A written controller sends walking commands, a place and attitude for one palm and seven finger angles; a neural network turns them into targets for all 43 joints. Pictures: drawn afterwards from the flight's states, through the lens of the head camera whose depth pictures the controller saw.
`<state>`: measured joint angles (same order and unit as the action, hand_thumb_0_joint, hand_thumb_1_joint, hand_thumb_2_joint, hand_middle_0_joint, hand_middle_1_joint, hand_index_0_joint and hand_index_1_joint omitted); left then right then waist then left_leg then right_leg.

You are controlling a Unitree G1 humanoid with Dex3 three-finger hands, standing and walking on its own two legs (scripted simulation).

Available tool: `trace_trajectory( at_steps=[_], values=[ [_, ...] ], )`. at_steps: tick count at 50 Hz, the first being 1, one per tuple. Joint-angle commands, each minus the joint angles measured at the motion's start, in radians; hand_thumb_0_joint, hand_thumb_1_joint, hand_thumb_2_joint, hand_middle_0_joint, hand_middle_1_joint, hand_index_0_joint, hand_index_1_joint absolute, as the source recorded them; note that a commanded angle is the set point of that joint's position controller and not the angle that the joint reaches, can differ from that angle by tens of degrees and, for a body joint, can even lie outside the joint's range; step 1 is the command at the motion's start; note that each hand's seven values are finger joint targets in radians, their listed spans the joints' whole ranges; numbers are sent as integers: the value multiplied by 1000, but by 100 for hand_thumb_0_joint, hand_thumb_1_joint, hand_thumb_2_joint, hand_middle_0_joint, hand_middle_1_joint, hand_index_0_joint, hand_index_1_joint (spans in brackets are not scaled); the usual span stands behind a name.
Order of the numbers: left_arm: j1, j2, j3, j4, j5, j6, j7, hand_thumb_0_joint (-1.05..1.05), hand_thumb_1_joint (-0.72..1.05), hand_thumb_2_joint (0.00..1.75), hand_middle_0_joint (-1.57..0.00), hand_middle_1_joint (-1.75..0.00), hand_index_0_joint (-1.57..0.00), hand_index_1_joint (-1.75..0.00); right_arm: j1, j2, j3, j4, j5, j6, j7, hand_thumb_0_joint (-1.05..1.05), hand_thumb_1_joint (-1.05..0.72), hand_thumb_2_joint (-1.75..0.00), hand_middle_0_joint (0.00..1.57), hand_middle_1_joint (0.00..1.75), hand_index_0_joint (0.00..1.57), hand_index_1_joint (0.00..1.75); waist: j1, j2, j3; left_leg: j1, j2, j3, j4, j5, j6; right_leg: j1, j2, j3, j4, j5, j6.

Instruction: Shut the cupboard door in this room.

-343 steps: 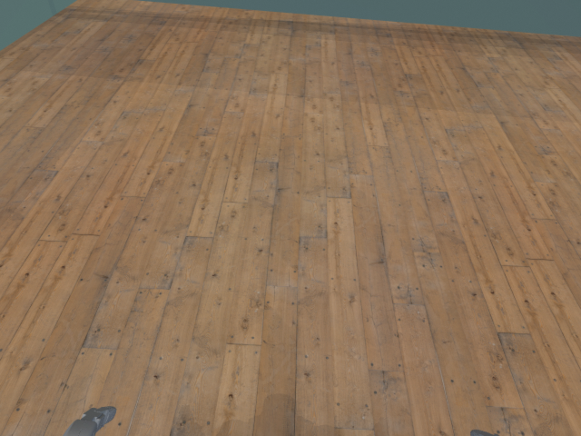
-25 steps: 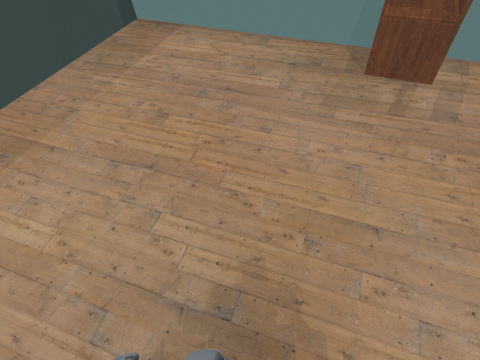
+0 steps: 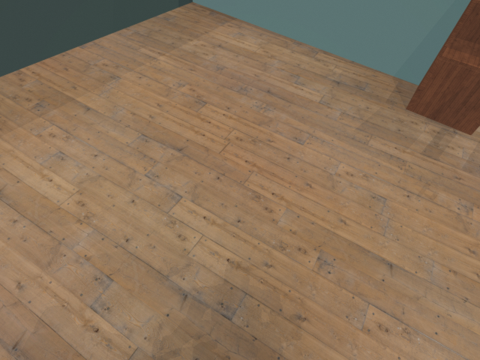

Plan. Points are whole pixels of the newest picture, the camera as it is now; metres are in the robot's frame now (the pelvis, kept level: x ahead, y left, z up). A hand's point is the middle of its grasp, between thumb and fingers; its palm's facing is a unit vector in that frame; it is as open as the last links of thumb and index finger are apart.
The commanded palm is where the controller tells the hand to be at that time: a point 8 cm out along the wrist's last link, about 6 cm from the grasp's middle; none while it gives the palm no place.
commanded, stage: turn or walk to find it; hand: left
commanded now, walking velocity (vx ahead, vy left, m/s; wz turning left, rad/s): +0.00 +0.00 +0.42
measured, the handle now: out of the picture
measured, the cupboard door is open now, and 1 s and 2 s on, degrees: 80 80 80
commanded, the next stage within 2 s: none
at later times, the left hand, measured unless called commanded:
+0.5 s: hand out of the picture -0.01 +0.16 -0.15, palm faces +0.20 -0.94 -0.26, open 7.3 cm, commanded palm none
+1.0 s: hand out of the picture -0.08 +0.23 -0.16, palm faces +0.40 -0.88 -0.26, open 7.4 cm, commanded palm none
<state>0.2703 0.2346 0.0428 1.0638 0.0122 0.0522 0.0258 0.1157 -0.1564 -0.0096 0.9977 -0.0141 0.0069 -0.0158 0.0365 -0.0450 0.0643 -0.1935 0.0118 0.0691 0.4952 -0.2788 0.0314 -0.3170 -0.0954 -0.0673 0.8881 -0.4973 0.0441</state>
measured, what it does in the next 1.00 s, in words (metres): steps on the spot, turning left: right foot, then left foot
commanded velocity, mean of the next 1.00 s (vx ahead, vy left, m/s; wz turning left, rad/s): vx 0.00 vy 0.00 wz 0.42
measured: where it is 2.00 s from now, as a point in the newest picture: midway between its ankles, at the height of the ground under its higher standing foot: outside the picture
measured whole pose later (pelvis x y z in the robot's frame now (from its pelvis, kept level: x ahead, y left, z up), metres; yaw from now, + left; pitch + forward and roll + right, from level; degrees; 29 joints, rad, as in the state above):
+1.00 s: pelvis -0.07 +0.00 +0.00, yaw +22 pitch +0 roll +0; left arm 0.18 0.25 0.07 0.97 0.01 0.06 0.01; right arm 0.18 -0.17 -0.04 0.96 -0.02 0.02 0.00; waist 0.00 -0.02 0.06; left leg -0.24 -0.02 0.01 0.45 -0.21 0.03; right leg -0.43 -0.09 -0.03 0.99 -0.42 0.08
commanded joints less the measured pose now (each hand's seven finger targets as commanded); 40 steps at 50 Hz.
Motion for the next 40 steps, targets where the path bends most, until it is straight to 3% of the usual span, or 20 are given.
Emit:
trace_trajectory(
  at_steps=[1, 7, 11, 12, 13, 14, 15, 16, 17, 20, 28, 30, 32, 33, 34, 35, 36, 37, 38, 40],
  values=[
    [-13, 34, 0, -56, 0, -25, -6, 0, 90, 90, -20, -30, -20, -30, 77, -198, -48, -14, 0, -9, -18, 0, -90, -90, 20, 30, 20, 30, -45, 186, -58, 101, 236, -194, -172, 605, 119, -72, -3, 24, 1, 45, 16],
    [-51, 36, 10, -89, 1, -27, -3, 0, 90, 90, -20, -30, -20, -30, 90, -216, -72, -20, -8, 2, -8, 0, -90, -90, 20, 30, 20, 30, -58, 187, -76, 77, 234, -268, -158, 509, 130, -41, 21, 11, -133, 44, 19],
    [28, 41, 16, -85, 0, -40, 2, 0, 90, 90, -20, -30, -20, -30, 51, -210, -80, -43, -3, 9, 0, 0, -90, -90, 20, 30, 20, 30, -13, 174, -96, -43, 178, -272, -89, 385, 86, 131, 37, -9, -393, 245, 13],
    [53, 66, 22, -83, 4, -49, 5, 0, 90, 90, -20, -30, -20, -30, 48, -191, -80, -47, 2, 9, 4, 0, -90, -90, 20, 30, 20, 30, 2, 110, -108, -113, 134, -250, -33, 285, 45, 224, 1, 25, -508, 329, 5],
    [64, 134, 37, -87, 17, -58, 11, 0, 90, 90, -20, -30, -20, -30, 57, -135, -72, -62, 10, 9, 9, 0, -90, -90, 20, 30, 20, 30, 4, -88, -123, -259, 34, -143, 109, 67, -14, 322, -173, 197, -576, 349, -48],
    [66, 204, 50, -108, 20, -57, 11, 0, 90, 90, -20, -30, -20, -30, 17, -114, -68, -99, 5, 17, 11, 0, -90, -90, 20, 30, 20, 30, 27, -247, -64, -349, -55, -71, 309, -251, -55, 251, -356, 357, -632, 408, -160],
    [42, 184, 45, -122, 12, -55, 11, 0, 90, 90, -20, -30, -20, -30, 13, -161, -82, -88, -4, 34, 13, 0, -90, -90, 20, 30, 20, 30, 24, -152, -59, -317, -23, -129, 490, -264, -49, 136, -370, 334, -656, 316, -211],
    [-28, 160, 52, -139, 11, -56, 14, 0, 90, 90, -20, -30, -20, -30, 40, -165, -90, -71, -9, 45, 17, 0, -90, -90, 20, 30, 20, 30, -8, -196, -9, -339, -1, -153, 585, -224, -48, 68, -329, 294, -685, 216, -204],
    [-73, 139, 45, -156, 9, -50, 14, 0, 90, 90, -20, -30, -20, -30, 57, -164, -93, -59, -8, 50, 21, 0, -90, -90, 20, 30, 20, 30, -28, -137, 19, -340, 6, -136, 653, -183, -51, 42, -298, 248, -680, 197, -185],
    [-102, 107, 31, -173, 10, -62, 10, 0, 90, 90, -20, -30, -20, -30, 123, -141, -88, -30, -8, 52, 30, 0, -90, -90, 20, 30, 20, 30, -58, -84, -2, -339, 19, -96, 695, -91, -79, 86, -222, 77, -616, 337, -149],
    [-4, 161, 48, -142, 21, -55, 8, 0, 90, 90, -20, -30, -20, -30, 39, -120, -68, -67, 0, 41, 31, 0, -90, -90, 20, 30, 20, 30, 11, -143, -45, -263, 39, -11, 373, -181, -99, 199, -266, 30, -541, 523, -183],
    [-1, 176, 55, -137, 22, -52, 7, 0, 90, 90, -20, -30, -20, -30, 46, -118, -63, -70, 4, 32, 29, 0, -90, -90, 20, 30, 20, 30, 13, -156, -75, -216, 34, 8, 280, -185, -92, 217, -280, 24, -500, 587, -187],
    [-25, 177, 56, -134, 18, -49, 5, 0, 90, 90, -20, -30, -20, -30, 100, -122, -62, -62, 6, 23, 26, 0, -90, -90, 20, 30, 20, 30, -19, -150, -101, -132, 27, 28, 129, -100, -86, 207, -268, -16, -428, 601, -152],
    [-34, 172, 56, -139, 10, -43, 3, 0, 90, 90, -20, -30, -20, -30, 139, -134, -65, -52, 3, 17, 25, 0, -90, -90, 20, 30, 20, 30, -43, -93, -120, -37, 26, 27, 11, 21, -79, 157, -246, -55, -364, 548, -110],
    [-28, 141, 52, -148, 1, -36, 1, 0, 90, 90, -20, -30, -20, -30, 180, -176, -72, -42, 1, 6, 26, 0, -90, -90, 20, 30, 20, 30, -66, 42, -148, 82, 79, -54, -106, 147, -58, 63, -197, -94, -231, 439, -58],
    [-26, 73, 39, -181, -6, -29, -4, 0, 90, 90, -20, -30, -20, -30, 205, -274, -96, -50, -7, -1, 20, 0, -90, -90, 20, 30, 20, 30, -78, 349, -132, 175, 320, -387, -166, 411, 44, -197, -57, -131, -37, 30, 22],
    [-99, 63, 25, -207, 3, -19, -1, 0, 90, 90, -20, -30, -20, -30, 243, -321, -105, -41, -8, 9, 13, 0, -90, -90, 20, 30, 20, 30, -112, 350, -112, 98, 409, -437, -196, 499, 139, -214, -18, -47, 113, -152, 24],
    [-125, 74, 29, -212, 5, -14, -5, 0, 90, 90, -20, -30, -20, -30, 222, -303, -99, -46, -9, 10, 8, 0, -90, -90, 20, 30, 20, 30, -95, 236, -76, 43, 397, -386, -200, 428, 147, -209, -37, 6, 181, -89, 12],
    [-114, 55, 34, -191, 10, -10, -4, 0, 90, 90, -20, -30, -20, -30, 183, -270, -91, -45, -11, 2, -2, 0, -90, -90, 20, 30, 20, 30, -80, 313, -89, 57, 329, -356, -199, 413, 118, -242, -38, 33, 208, -40, 19],
    [-110, 80, 39, -165, 6, -13, -12, 0, 90, 90, -20, -30, -20, -30, 102, -228, -74, -72, -8, 2, -7, 0, -90, -90, 20, 30, 20, 30, -55, 278, -54, 28, 255, -277, -186, 396, 104, -234, -30, 48, 247, 65, 22]
  ],
)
